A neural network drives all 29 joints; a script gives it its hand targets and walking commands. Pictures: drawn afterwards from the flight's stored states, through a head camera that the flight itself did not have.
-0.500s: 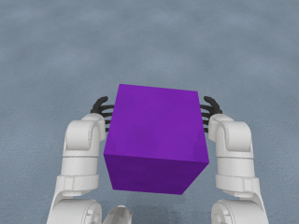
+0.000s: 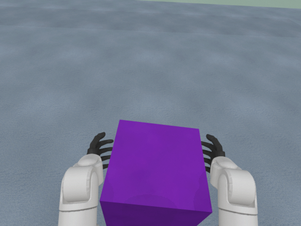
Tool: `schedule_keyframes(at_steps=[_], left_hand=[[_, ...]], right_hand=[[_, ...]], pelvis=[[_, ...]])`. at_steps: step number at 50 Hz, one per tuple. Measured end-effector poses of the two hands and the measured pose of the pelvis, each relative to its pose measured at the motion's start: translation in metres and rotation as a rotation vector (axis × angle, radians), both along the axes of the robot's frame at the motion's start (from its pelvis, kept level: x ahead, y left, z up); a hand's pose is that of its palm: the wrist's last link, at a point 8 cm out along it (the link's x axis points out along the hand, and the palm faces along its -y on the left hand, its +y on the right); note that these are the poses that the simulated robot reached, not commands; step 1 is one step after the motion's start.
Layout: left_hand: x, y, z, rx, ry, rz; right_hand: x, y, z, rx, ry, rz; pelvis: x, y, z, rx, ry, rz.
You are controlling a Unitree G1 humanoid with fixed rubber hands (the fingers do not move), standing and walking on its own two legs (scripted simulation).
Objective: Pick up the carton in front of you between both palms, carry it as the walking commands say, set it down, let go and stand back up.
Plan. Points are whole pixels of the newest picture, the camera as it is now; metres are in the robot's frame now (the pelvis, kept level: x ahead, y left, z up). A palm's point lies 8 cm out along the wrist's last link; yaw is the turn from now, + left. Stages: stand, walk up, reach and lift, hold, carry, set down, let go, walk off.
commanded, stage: carry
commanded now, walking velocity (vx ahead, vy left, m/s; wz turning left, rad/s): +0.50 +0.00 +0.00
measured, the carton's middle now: (152, 181) +0.26 +0.00 +0.00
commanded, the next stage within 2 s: none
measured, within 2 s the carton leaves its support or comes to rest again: neither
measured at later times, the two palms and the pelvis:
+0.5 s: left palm (123, 92) +0.55 +0.11 +0.06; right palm (203, 93) +0.57 -0.19 +0.06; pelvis +0.30 -0.05 +0.00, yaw +3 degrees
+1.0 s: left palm (120, 45) +0.89 +0.16 +0.08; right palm (182, 47) +0.88 -0.14 +0.09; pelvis +0.61 +0.02 +0.00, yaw +0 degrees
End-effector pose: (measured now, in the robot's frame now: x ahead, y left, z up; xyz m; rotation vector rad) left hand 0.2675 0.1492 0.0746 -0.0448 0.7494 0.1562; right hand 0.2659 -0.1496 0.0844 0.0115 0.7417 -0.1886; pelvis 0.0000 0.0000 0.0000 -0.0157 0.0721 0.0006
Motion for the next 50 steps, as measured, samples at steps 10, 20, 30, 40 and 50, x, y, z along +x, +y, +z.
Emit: schedule_keyframes(at_steps=[10,20,30,40,50], left_hand=[[0.123,-0.017,0.014,0.022,-0.075,0.022],[0.235,-0.041,-0.021,0.058,0.067,0.05],[0.348,-0.028,0.004,0.051,-0.022,0.057],[0.503,0.011,-0.005,0.002,-0.064,0.026],[0.619,0.014,0.009,-0.006,-0.027,-0.007]], right_hand=[[0.129,-0.017,0.008,0.013,-0.074,0.029],[0.253,-0.04,-0.036,0.051,0.067,0.058],[0.369,-0.027,-0.006,0.032,-0.022,0.077],[0.51,0.012,-0.006,-0.007,-0.063,0.036],[0.617,0.014,0.009,-0.002,-0.025,-0.005]], pelvis=[[0.132,-0.022,-0.011,0.008,-0.012,0.007],[0.249,-0.052,-0.014,0.013,-0.007,0.055],[0.366,-0.041,0.0,0.024,0.0,0.044],[0.506,0.004,-0.024,0.025,-0.01,0.005],[0.615,0.015,0.003,-0.012,0.006,0.003]])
